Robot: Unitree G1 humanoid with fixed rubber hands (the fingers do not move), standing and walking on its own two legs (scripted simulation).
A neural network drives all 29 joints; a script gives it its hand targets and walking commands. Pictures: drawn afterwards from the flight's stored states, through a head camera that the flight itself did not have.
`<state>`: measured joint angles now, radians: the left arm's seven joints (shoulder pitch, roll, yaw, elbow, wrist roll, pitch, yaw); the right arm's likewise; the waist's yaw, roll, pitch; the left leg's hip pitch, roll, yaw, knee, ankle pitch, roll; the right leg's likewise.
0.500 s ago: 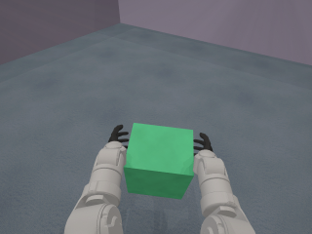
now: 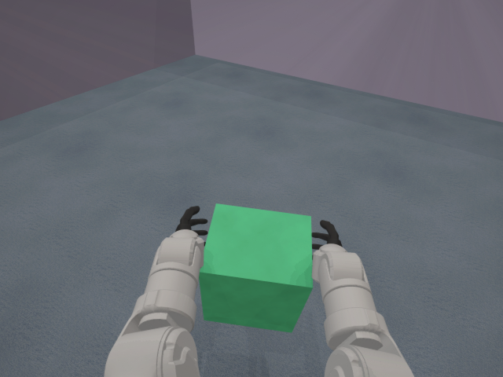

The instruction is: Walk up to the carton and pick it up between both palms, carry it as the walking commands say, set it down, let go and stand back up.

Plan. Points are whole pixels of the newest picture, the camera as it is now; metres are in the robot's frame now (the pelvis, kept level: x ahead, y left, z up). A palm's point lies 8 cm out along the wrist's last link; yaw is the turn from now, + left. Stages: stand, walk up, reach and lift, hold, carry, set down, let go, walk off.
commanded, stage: reach and lift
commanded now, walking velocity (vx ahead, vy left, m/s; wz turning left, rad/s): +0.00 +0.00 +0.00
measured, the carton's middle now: (255, 270) +0.34 -0.01 -0.03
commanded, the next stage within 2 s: hold in 0.98 s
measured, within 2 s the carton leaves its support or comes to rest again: neither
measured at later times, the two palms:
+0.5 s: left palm (185, 249) +0.31 +0.11 +0.07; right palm (334, 255) +0.30 -0.14 +0.06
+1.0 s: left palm (183, 254) +0.30 +0.11 +0.07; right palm (335, 257) +0.29 -0.14 +0.07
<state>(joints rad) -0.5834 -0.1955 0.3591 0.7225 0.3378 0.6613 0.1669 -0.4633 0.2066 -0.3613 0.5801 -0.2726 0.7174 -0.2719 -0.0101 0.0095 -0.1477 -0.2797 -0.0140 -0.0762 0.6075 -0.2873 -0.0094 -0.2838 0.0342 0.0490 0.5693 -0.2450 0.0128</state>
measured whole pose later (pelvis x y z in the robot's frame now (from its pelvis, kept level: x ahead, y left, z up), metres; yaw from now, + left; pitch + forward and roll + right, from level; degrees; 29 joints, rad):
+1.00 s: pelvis -0.01 -0.01 +0.00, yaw +0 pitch -4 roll +0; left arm -0.50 -0.21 0.36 0.65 0.36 0.69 0.14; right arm -0.46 0.21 -0.33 0.58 -0.30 0.75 -0.26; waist -0.01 0.01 -0.16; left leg -0.24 -0.01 -0.08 0.56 -0.26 -0.01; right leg -0.25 0.03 0.05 0.54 -0.23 0.00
